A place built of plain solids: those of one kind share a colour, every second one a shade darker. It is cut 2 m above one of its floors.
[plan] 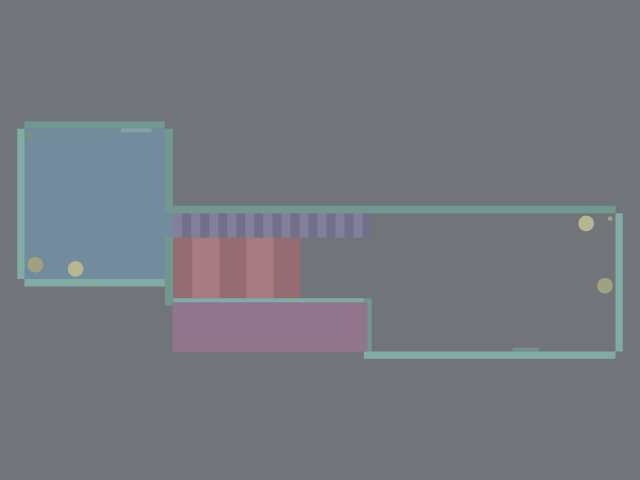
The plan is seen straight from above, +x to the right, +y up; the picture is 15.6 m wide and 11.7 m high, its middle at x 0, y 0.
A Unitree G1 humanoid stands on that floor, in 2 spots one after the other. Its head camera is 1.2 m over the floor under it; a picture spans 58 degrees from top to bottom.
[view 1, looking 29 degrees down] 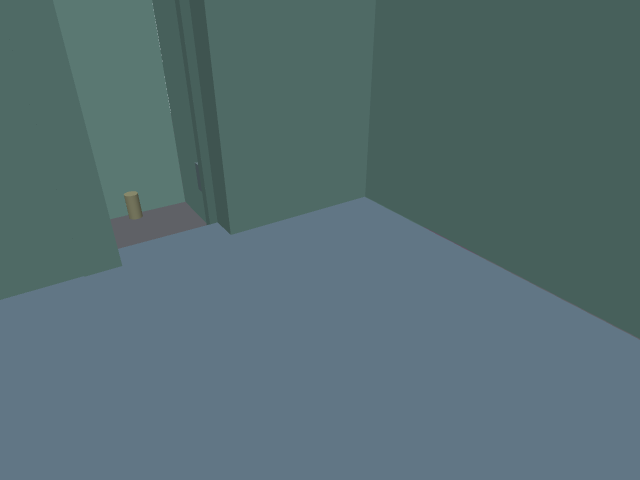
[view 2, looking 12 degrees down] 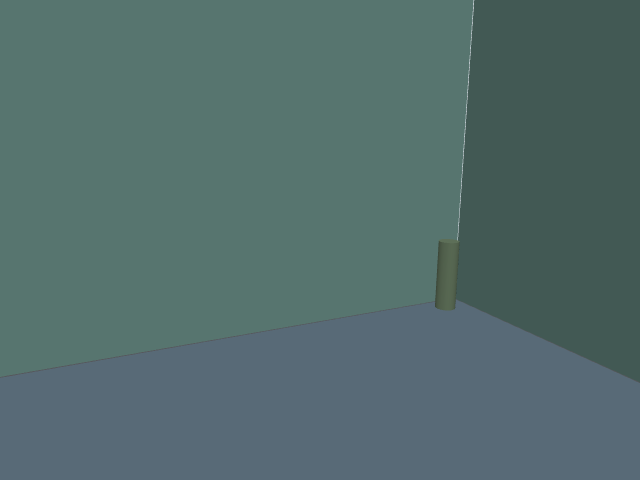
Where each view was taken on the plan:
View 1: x -5.92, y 0.87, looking -34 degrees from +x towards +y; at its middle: floor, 2.48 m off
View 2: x -4.58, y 0.35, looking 156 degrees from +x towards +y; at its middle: wall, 2.94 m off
